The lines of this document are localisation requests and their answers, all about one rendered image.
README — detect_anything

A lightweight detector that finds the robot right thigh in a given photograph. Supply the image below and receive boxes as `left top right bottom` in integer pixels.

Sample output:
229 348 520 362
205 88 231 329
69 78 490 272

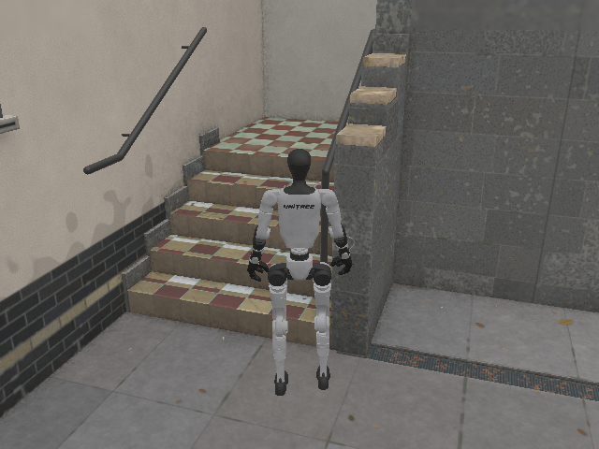
313 262 331 333

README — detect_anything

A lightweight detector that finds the right robot forearm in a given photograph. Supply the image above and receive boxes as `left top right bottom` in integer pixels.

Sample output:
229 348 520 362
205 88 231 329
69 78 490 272
334 224 350 259

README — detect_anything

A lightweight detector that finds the robot right upper arm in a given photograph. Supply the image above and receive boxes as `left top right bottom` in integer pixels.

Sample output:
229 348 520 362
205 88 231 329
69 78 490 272
319 189 344 239

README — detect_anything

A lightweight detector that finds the right robot hand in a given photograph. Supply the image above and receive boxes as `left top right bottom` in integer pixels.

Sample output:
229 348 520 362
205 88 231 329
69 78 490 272
330 256 353 275

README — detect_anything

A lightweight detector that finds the left robot shin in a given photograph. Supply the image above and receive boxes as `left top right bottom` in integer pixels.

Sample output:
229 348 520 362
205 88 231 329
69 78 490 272
272 320 286 383

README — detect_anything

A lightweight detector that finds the left robot forearm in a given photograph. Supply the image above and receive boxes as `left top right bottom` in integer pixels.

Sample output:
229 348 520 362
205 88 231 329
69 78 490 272
249 226 266 264

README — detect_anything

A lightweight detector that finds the left robot hand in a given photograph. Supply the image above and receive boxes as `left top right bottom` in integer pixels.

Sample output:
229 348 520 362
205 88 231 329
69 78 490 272
247 261 269 282

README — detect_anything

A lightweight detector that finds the robot left upper arm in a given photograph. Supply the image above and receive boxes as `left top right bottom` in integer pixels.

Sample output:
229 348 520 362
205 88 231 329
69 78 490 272
256 189 280 239

